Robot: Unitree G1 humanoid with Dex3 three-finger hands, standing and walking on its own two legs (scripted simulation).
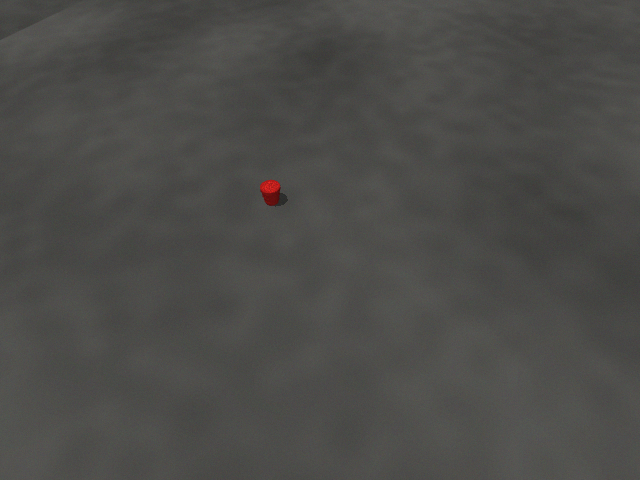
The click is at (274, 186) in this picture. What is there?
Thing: tapered cup
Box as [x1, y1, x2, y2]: [260, 180, 279, 205]
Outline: 266,180 261,183 260,190 266,203 272,205 275,204 278,200 279,183 274,180
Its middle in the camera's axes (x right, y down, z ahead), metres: -0.22 -0.19 +1.79
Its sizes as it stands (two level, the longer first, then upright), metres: 0.092 0.092 0.092
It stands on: the floor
